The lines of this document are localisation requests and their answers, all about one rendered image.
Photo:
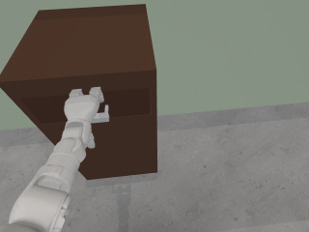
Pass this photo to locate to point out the robot left hand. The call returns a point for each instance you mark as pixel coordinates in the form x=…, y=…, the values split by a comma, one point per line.
x=79, y=106

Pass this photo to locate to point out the handle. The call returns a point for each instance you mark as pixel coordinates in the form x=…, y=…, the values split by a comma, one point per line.
x=102, y=117

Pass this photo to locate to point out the drawer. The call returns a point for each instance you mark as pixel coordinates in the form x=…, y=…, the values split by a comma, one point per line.
x=121, y=103

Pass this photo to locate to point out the cabinet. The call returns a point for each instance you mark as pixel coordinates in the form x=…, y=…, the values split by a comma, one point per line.
x=82, y=48

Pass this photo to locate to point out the left robot forearm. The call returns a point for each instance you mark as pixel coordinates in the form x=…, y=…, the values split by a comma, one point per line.
x=62, y=165

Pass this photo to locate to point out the left robot upper arm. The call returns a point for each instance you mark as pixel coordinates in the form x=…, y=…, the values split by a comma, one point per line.
x=42, y=209

